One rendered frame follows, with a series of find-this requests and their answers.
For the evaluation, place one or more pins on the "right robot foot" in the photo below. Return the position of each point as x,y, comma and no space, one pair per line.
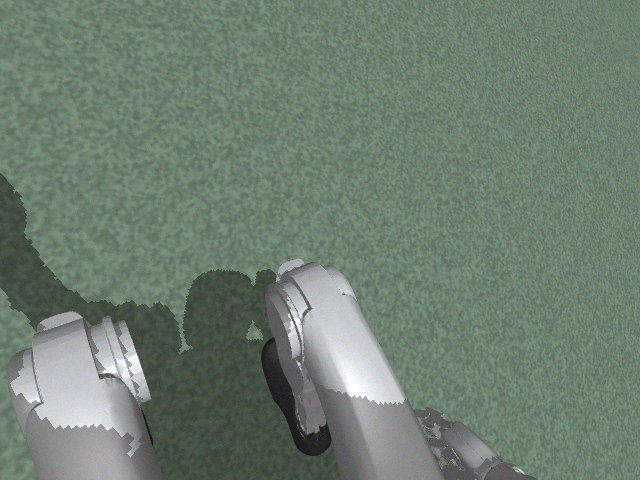
312,444

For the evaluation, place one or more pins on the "right robot arm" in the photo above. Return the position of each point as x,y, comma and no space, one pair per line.
507,471

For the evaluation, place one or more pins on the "right robot hand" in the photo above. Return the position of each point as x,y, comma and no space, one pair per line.
467,455

